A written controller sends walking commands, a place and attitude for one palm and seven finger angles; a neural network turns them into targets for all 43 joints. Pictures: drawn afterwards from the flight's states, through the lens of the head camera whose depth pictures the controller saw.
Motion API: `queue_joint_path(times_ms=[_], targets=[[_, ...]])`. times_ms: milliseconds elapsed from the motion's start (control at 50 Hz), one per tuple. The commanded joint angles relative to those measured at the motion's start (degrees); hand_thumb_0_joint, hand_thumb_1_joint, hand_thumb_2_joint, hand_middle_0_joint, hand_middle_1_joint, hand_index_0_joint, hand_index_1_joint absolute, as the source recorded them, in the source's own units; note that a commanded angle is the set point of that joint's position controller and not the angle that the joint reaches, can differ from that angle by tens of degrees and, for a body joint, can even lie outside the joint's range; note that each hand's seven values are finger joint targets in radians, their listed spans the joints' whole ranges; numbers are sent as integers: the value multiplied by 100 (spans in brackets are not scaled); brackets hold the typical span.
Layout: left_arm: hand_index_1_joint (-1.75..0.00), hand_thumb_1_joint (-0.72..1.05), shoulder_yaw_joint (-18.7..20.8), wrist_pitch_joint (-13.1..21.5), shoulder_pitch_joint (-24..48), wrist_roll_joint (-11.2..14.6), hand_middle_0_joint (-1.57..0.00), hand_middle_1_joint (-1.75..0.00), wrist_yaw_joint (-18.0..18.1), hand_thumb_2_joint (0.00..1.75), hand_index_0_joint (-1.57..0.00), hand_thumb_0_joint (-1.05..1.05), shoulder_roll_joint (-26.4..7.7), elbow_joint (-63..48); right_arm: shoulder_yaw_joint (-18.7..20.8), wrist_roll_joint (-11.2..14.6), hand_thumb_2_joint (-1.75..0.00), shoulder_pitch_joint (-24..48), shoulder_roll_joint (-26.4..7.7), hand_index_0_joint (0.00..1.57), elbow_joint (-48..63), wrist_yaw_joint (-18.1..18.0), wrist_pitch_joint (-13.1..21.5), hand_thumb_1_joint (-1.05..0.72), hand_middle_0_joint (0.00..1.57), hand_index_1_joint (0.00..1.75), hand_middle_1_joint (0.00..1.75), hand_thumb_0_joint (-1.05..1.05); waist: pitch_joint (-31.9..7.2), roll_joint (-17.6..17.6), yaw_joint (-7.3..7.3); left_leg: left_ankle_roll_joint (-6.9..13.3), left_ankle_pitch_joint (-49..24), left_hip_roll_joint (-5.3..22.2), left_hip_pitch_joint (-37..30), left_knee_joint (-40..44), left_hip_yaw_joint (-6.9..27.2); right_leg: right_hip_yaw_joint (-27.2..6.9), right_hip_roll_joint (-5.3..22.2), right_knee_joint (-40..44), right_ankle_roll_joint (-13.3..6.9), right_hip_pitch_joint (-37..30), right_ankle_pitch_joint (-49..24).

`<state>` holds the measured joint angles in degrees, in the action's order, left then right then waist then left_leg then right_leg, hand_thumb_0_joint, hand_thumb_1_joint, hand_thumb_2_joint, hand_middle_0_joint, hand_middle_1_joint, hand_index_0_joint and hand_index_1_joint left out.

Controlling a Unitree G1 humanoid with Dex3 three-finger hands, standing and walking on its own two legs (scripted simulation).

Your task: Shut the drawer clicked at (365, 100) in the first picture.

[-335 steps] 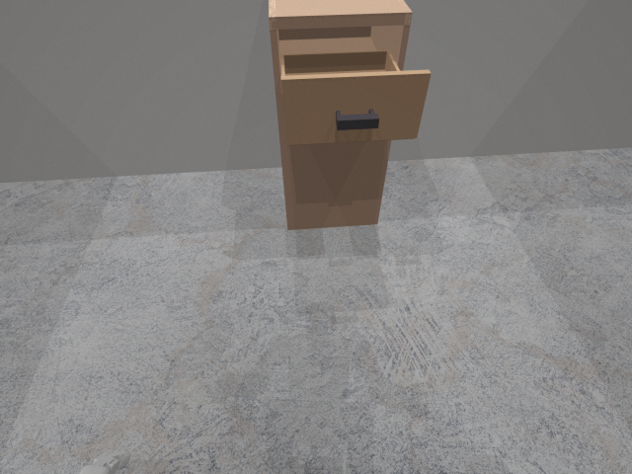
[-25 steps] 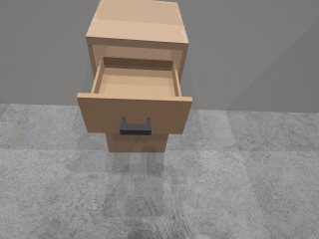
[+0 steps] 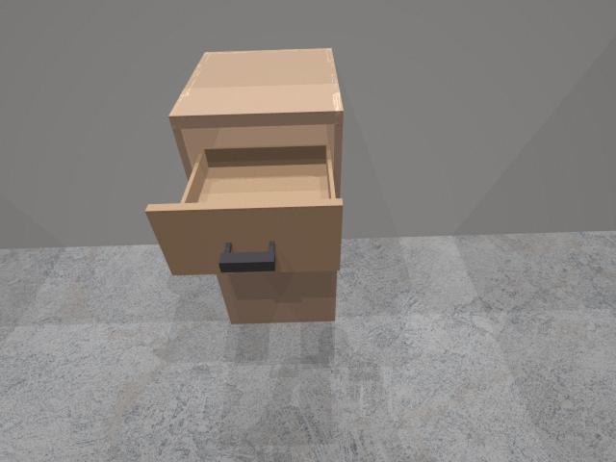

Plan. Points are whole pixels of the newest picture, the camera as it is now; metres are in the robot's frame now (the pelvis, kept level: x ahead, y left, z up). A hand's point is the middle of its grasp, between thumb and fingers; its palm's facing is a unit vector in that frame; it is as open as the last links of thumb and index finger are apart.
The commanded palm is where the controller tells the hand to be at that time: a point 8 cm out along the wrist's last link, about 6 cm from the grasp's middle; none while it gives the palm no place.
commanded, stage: take the last steps up to it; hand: left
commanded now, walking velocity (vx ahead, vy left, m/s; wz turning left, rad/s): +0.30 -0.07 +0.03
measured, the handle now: (249, 253) +0.50 +0.13 -0.04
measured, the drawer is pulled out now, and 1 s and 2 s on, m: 0.30 0.30 0.30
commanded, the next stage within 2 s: come to a stop and stand still in 0.62 s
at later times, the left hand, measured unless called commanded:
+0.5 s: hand out of the picture -0.03 +0.14 -0.18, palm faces +0.16 -0.98 -0.10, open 7.4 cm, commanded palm none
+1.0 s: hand (235, 382) +0.31 +0.15 -0.17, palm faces +0.00 -0.97 -0.25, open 7.3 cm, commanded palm none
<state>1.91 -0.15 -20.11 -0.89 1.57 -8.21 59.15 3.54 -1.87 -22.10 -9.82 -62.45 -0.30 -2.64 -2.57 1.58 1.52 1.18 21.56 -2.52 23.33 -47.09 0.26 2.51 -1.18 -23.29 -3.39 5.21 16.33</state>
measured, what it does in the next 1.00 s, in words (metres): walks ahead: left foot, then right foot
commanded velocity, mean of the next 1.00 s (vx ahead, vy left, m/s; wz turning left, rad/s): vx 0.09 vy -0.01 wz -0.01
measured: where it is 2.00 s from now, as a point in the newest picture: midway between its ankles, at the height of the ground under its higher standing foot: outside the picture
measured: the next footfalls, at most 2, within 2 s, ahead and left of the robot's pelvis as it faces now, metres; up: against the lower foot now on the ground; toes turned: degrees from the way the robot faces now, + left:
left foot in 0.44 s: +0.19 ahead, +0.13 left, +0.00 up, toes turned +9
right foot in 0.88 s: +0.34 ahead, -0.14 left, +0.00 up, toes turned -5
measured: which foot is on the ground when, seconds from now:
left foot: up 0.00-0.42, down 0.44-0.88, up 0.90-1.00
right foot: down 0.00-0.44, up 0.46-0.86, down 0.88-1.00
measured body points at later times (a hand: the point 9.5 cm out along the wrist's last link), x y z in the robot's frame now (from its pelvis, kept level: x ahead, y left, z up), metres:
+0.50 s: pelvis +0.12 +0.03 -0.02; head +0.15 +0.04 +0.43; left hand -0.03 +0.19 -0.17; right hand +0.26 -0.17 -0.16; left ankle +0.15 +0.12 -0.74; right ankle -0.02 -0.08 -0.70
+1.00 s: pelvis +0.22 -0.03 -0.01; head +0.24 -0.06 +0.43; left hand +0.31 +0.20 -0.15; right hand +0.19 -0.25 -0.19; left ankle +0.15 +0.11 -0.71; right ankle +0.30 -0.14 -0.74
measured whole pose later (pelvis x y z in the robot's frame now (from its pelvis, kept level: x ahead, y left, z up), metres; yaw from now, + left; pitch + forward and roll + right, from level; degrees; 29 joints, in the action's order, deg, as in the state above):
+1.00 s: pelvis +0.22 -0.03 -0.01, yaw +1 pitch -2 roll +2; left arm 1.3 1.1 -7.9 -1.3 1.6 -7.6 57.9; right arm 3.3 -0.3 -17.5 -10.0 -62.7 -1.9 -2.2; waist 5.4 2.9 2.4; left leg -1.7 32.6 1.7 14.0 -48.3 -2.8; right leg 4.8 3.8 -32.7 -1.4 20.7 9.8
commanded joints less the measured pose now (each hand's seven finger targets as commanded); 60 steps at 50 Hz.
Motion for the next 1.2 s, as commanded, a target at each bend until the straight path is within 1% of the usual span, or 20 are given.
queue_joint_path(times_ms=[0,140,300,340,380,400,420,440,460,520,600,740,820,840,860,880,940,1040,1100,1180], targets=[[-30,90,87,268,-75,40,-20,-30,19,90,-20,0,-548,-131,172,9,-90,189,-387,20,342,77,170,-90,20,30,30,0,1449,-619,81,-169,-677,498,1146,-1646,-37,-1319,1438,1991,-325,963,1279],[-30,90,39,425,-1160,-25,-20,-30,37,90,-20,0,-280,383,176,-10,-90,829,-262,20,492,61,279,-90,20,30,30,0,1255,-632,-288,-270,-1016,800,1822,-1475,-80,-1351,1470,1708,-549,-105,262],[-30,90,21,408,-1771,-105,-20,-30,68,90,-20,0,-271,847,-14,65,-90,1858,92,20,699,52,469,-90,20,30,30,0,1118,-1026,-551,-105,-224,578,1126,406,-653,-1002,1418,843,-654,-721,-3156],[-30,90,24,400,-1736,-83,-20,-30,73,90,-20,0,-281,895,-48,87,-90,1736,144,20,625,27,532,-90,20,30,30,0,949,-1078,-451,-11,-330,365,499,932,-860,-771,1270,434,-540,-697,-4145],[-30,90,38,407,-1481,-35,-20,-30,72,90,-20,0,-321,864,-16,78,-90,757,27,20,282,-71,613,-90,20,30,30,0,490,-914,28,99,-1170,116,-1132,1843,-1018,-467,992,-683,-303,-241,-4775],[-30,90,41,410,-1471,17,-20,-30,57,90,-20,0,-268,816,37,64,-90,56,-261,20,96,-130,644,-90,20,30,30,0,-45,-567,317,240,-1804,586,-2559,2026,-505,-405,834,-1635,-135,539,-3785],[-30,90,10,417,-1573,79,-20,-30,29,90,-20,0,5,724,178,4,-90,-623,-872,20,-30,-189,687,-90,20,30,30,0,-725,601,507,822,-3017,2159,-3996,1955,1334,12,262,-3132,133,2023,-1086],[-30,90,-25,417,-1389,60,-20,-30,37,90,-20,0,-35,571,192,78,-90,-978,-1108,20,-117,-218,637,-90,20,30,30,0,-906,913,504,1320,-4371,3068,-4047,2469,2249,-121,74,-4384,174,2553,1560],[-30,90,56,327,-1117,3,-20,-30,63,90,-20,0,-227,539,176,106,-90,-674,-1008,20,-73,-222,590,-90,20,30,30,0,-339,79,359,1389,-4208,3075,-3294,2604,1764,-374,342,-4777,121,2600,1475],[-30,90,134,186,-712,-64,-20,-30,-46,90,-20,0,-39,471,-14,82,-90,227,-348,20,147,-220,679,-90,20,30,30,0,882,217,-31,1015,-3428,2392,-1415,3183,870,-364,719,-4844,297,2582,635],[-30,90,171,46,-805,-77,-20,-30,-108,90,-20,0,136,310,-8,67,-90,335,-111,20,324,-182,750,-90,20,30,30,0,795,551,-321,748,-3437,1796,-967,3360,-128,-140,703,-4230,421,2375,-113],[-30,90,155,6,382,-52,-20,-30,-142,90,-20,0,-184,-229,35,5,-90,451,-484,20,450,-151,623,-90,20,30,30,0,1052,835,-181,769,-3698,1729,-1134,3082,-268,78,702,-2094,443,2112,-413],[-30,90,163,122,-197,-67,-20,-30,-52,90,-20,0,-454,-33,19,59,-90,455,-559,20,319,-167,493,-90,20,30,30,0,429,256,-484,212,-3027,1299,-1224,1932,-415,148,543,-262,459,440,-1806],[-30,90,218,192,-364,-84,-20,-30,-5,90,-20,0,-848,22,-12,110,-90,271,-345,20,299,-147,467,-90,20,30,30,0,15,-442,-469,-58,-1639,957,-821,1414,-482,-540,1069,-268,350,-299,-3603],[-30,90,234,221,-203,-67,-20,-30,22,90,-20,0,-1179,-8,-17,188,-90,-80,-140,20,291,-124,385,-90,20,30,30,0,-292,-1192,-259,-253,390,467,-595,936,-597,-1455,2008,-220,-156,-471,-5163],[-30,90,229,189,-37,-42,-20,-30,14,90,-20,0,-1331,-125,18,213,-90,-235,-180,20,269,-176,259,-90,20,30,30,0,-217,-1076,-197,-260,1299,441,-833,390,-392,-1421,2418,-19,-586,-36,-5751],[-30,90,242,138,452,-49,-20,-30,103,90,-20,0,-1186,-168,35,185,-90,-93,-269,20,194,-195,90,-90,20,30,30,0,-250,-1670,-244,-304,1368,468,-594,-873,-2,-1494,2300,134,-920,309,-5035],[-30,90,346,-39,912,-96,-20,-30,173,90,-20,0,-1220,-405,91,114,-90,-69,-257,20,214,-81,-79,-90,20,30,30,0,-109,-969,-211,-360,601,359,-414,-1405,-23,-1156,2051,540,-648,1005,-2171],[-30,90,395,-117,1052,-131,-20,-30,184,90,-20,0,-1235,-522,106,78,-90,-131,-231,20,289,-17,-119,-90,20,30,30,0,96,-1173,-220,-339,413,373,-524,-1041,-115,-1272,1981,1052,-503,1501,100],[-30,90,435,-187,1112,-192,-20,-30,187,90,-20,0,-1311,-578,65,118,-90,-626,-100,20,229,25,-32,-90,20,30,30,0,2,-1413,-118,-219,665,223,-1250,465,-494,-1271,1769,1329,-276,1822,1245]])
